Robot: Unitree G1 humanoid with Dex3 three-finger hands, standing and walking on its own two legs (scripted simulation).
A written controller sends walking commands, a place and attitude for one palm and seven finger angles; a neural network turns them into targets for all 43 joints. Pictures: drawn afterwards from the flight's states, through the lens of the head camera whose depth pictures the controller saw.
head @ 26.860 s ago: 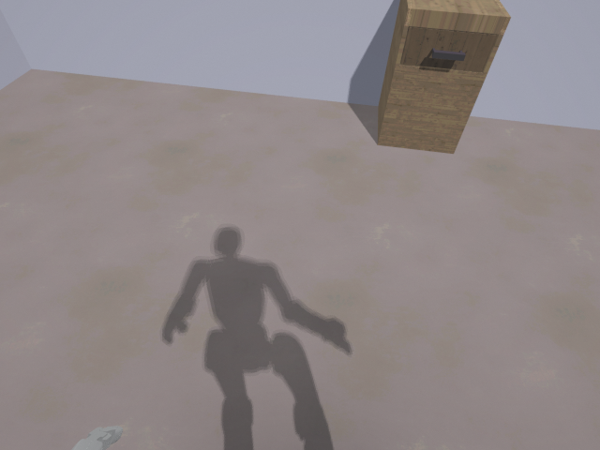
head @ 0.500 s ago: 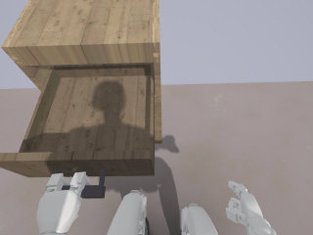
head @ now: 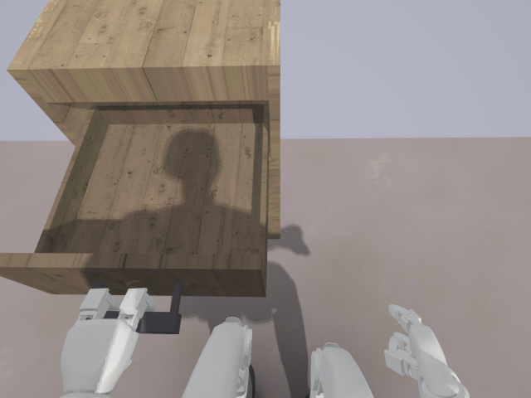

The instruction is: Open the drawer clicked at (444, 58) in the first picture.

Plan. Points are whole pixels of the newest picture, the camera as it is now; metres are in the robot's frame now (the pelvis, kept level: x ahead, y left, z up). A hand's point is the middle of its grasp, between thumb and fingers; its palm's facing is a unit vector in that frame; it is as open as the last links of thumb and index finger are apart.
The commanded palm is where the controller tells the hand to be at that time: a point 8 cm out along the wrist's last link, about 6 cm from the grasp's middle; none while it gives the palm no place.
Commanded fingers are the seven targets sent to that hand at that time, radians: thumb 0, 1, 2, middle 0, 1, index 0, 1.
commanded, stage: open the thumb to release the handle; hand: left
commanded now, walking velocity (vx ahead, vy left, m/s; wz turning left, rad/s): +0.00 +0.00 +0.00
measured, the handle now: (134, 306) +0.24 +0.24 -0.04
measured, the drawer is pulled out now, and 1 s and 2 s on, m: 0.30 0.30 0.30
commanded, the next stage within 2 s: lift the hand off the handle in 0.40 s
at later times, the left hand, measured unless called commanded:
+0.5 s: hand (121, 347) +0.18 +0.24 -0.06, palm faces -0.09 -0.09 -0.99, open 13.2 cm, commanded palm +0.16 +0.24 -0.01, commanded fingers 0.00 -0.50 0.30 -0.30 -1.20 -0.30 -1.20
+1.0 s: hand (119, 337) +0.19 +0.25 -0.04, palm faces -0.05 -0.10 -0.99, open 13.6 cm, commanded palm +0.18 +0.24 +0.01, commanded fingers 0.00 -0.50 0.30 -0.30 -1.20 -0.30 -1.20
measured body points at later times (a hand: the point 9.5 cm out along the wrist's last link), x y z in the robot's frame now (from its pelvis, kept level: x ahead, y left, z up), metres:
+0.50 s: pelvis -0.01 +0.00 +0.00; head +0.09 -0.01 +0.44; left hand +0.18 +0.25 +0.00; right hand +0.19 -0.22 -0.12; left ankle +0.05 +0.11 -0.57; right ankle +0.00 -0.09 -0.57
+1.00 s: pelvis -0.02 +0.01 +0.02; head +0.09 +0.01 +0.45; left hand +0.19 +0.25 +0.01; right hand +0.18 -0.21 -0.11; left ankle +0.05 +0.11 -0.57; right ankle +0.00 -0.09 -0.57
